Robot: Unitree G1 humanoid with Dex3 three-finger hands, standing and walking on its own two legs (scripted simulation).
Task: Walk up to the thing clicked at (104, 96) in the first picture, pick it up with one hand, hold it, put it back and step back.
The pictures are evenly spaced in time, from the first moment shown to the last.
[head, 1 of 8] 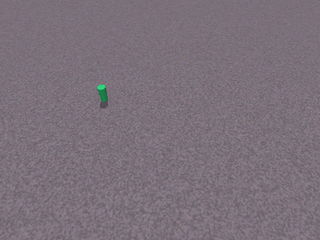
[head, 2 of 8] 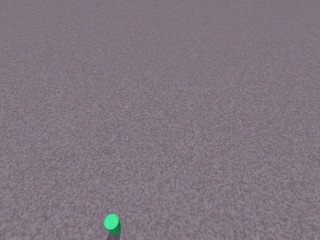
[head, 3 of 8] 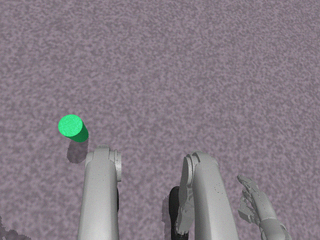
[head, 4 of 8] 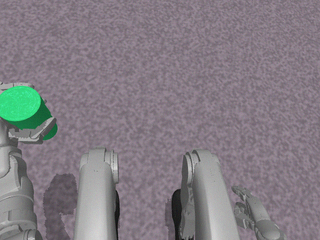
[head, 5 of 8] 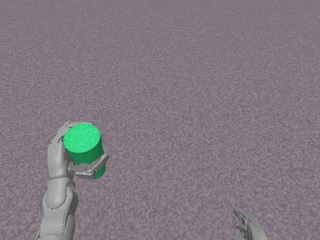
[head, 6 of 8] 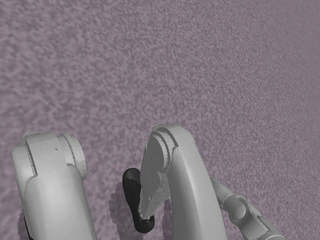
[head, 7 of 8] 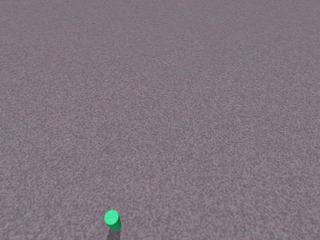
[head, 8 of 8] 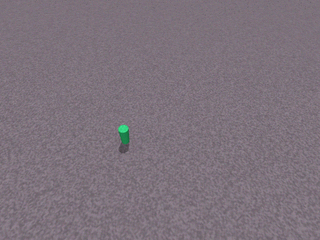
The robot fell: no
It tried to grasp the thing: yes
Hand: left
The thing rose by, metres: 0.70
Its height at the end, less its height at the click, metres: +0.00
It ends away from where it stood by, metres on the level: 0.01
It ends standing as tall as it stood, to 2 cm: yes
